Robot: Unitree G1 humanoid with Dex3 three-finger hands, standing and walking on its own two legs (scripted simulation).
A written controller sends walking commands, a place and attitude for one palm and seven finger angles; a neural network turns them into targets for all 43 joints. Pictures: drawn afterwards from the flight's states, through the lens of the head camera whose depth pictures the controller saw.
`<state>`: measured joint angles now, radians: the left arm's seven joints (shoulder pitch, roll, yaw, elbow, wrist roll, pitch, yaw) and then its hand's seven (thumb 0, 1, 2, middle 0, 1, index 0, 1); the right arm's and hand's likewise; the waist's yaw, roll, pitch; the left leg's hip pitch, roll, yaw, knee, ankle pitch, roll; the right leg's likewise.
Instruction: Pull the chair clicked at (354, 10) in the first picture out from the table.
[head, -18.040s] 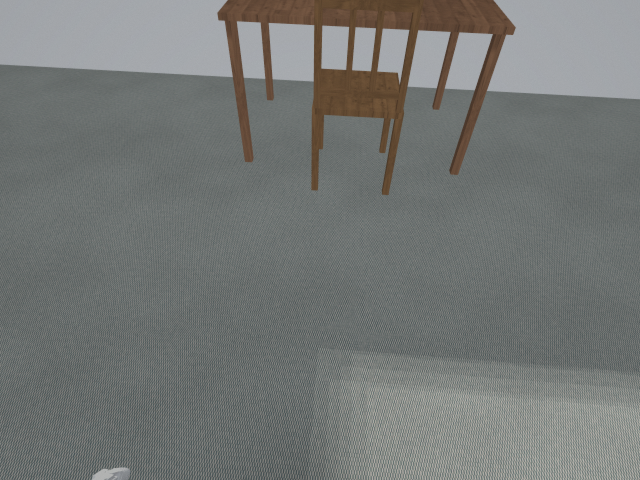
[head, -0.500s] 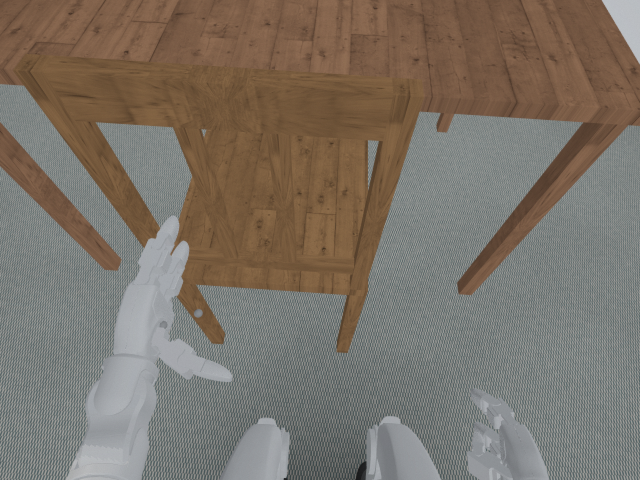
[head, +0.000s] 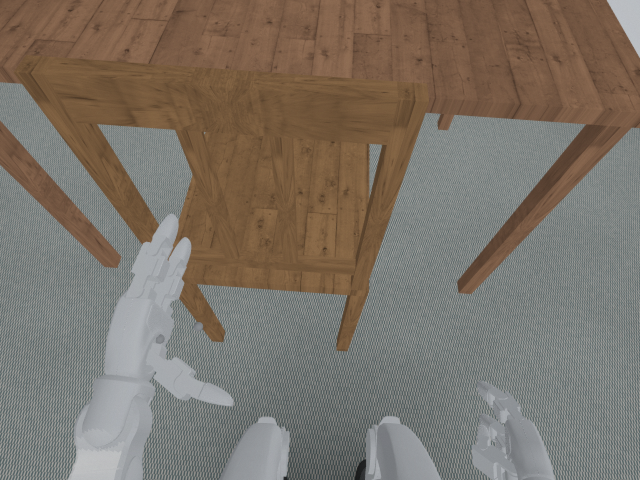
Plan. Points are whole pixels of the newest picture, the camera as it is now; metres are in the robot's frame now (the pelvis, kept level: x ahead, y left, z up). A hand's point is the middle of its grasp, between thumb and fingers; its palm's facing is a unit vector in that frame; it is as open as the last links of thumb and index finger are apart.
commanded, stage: aim the fingers beside a spindle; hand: left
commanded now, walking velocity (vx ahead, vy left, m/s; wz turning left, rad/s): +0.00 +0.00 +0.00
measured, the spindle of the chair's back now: (215, 204) +0.46 +0.17 +0.01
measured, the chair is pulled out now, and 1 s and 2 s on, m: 0.00 0.00 0.00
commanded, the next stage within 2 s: none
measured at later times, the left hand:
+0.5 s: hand (207, 319) +0.30 +0.15 +0.00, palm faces -0.07 -1.00 +0.01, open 17.0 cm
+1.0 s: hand (215, 312) +0.29 +0.13 +0.05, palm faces -0.09 -1.00 -0.02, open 16.9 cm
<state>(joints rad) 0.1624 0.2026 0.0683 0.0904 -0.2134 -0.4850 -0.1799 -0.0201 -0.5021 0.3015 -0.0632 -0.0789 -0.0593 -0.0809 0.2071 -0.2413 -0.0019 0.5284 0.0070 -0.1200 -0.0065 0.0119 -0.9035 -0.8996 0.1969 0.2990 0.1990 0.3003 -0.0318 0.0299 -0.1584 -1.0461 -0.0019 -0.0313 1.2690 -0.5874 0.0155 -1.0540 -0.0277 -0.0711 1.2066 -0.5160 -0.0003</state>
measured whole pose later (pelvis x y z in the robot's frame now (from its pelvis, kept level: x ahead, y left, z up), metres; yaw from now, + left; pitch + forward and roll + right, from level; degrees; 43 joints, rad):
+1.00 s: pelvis +0.00 -0.01 +0.00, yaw +0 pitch +22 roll -2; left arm 0.14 0.19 0.05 0.08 -0.19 -0.49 -0.15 -0.02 -0.50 0.30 -0.07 -0.08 -0.06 -0.08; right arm 0.21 -0.24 0.00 0.54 0.01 -0.13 -0.01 0.01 -0.90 -0.90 0.20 0.30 0.20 0.30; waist -0.04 0.02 -0.16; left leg -1.04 0.00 -0.02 1.25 -0.59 0.01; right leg -1.06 -0.02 -0.06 1.20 -0.52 -0.01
